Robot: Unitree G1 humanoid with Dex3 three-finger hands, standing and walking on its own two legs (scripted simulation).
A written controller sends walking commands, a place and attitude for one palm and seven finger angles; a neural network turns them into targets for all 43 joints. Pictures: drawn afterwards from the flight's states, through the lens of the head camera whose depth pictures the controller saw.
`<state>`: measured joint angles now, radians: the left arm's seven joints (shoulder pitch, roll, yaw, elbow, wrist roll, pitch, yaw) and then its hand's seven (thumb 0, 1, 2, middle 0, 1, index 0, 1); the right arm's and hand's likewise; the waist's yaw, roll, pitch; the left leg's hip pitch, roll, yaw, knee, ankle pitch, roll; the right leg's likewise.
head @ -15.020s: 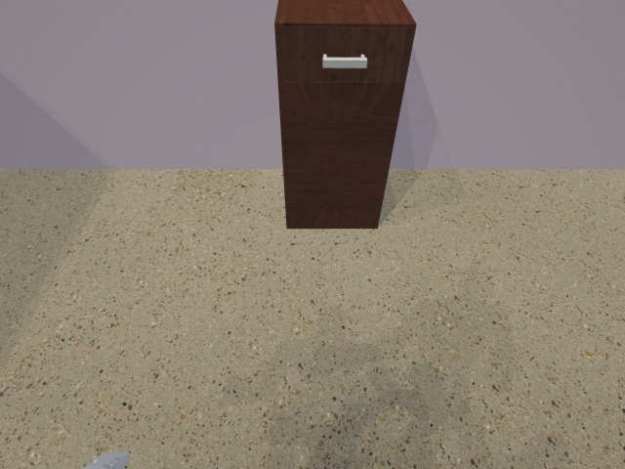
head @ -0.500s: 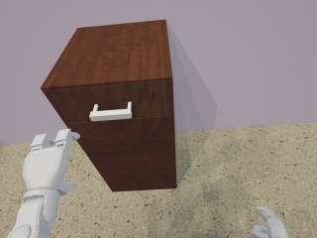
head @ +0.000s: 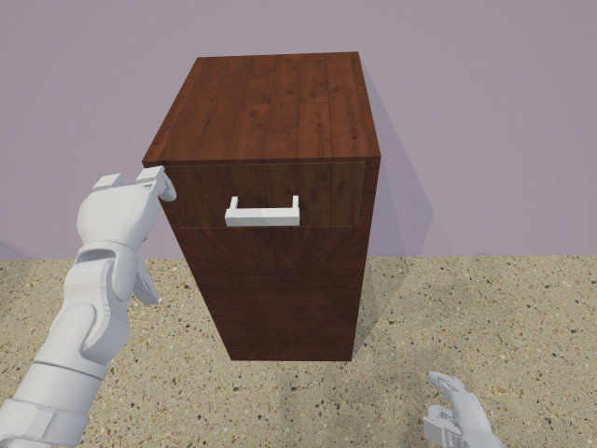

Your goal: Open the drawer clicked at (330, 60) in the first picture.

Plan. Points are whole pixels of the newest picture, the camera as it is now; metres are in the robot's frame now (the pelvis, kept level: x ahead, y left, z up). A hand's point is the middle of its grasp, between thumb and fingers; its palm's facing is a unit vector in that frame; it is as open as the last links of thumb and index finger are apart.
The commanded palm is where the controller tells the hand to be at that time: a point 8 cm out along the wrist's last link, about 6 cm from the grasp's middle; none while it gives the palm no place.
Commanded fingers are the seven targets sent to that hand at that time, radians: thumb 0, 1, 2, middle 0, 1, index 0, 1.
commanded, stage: raise the hand with hooked fingers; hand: left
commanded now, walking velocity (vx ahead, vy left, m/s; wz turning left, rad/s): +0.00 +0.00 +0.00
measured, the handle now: (263, 209) +0.51 +0.15 +0.01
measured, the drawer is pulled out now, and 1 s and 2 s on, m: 0.00 0.00 0.00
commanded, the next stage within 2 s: move the hooked fingers above the handle in 0.34 s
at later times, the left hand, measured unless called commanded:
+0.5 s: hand (167, 267) +0.29 +0.22 +0.11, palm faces +0.07 -0.08 -0.99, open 13.9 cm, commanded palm +0.27 +0.22 +0.17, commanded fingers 0.00 -0.50 0.30 -0.30 -1.20 -0.30 -1.20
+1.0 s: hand (216, 244) +0.35 +0.17 +0.09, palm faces +0.03 -0.07 -1.00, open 13.8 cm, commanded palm +0.33 +0.20 +0.15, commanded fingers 0.00 -0.50 0.30 -0.30 -1.20 -0.30 -1.20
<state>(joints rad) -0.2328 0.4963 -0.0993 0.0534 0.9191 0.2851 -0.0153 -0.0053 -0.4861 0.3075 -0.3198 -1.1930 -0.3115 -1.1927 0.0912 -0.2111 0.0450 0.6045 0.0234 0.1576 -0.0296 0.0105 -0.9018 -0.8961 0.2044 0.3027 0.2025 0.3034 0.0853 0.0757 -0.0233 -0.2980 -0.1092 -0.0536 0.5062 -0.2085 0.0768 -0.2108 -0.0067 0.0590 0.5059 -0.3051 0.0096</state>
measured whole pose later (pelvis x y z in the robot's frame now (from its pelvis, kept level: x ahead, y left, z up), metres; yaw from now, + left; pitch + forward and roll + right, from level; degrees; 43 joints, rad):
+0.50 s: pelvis -0.02 -0.02 +0.00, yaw +0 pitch -1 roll +0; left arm -0.14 0.47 -0.12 0.02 0.92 0.20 0.01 -0.01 -0.49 0.31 -0.32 -1.20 -0.31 -1.20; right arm 0.12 -0.24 0.02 0.64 0.02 0.12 -0.04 0.01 -0.90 -0.90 0.20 0.30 0.20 0.30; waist 0.08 0.09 -0.01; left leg -0.28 -0.09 -0.07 0.46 -0.17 0.05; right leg -0.21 0.01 0.05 0.50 -0.28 0.00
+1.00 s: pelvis +0.01 -0.06 +0.00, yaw +0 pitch +3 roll +1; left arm -0.21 0.49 -0.07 0.18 0.91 0.02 0.04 0.00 -0.49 0.31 -0.32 -1.20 -0.32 -1.20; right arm 0.15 -0.27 -0.01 0.65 0.02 0.12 -0.08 0.01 -0.90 -0.90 0.20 0.30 0.20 0.30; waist 0.05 0.07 -0.04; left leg -0.35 -0.05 -0.09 0.53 -0.25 0.00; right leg -0.28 0.06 0.03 0.56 -0.34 -0.05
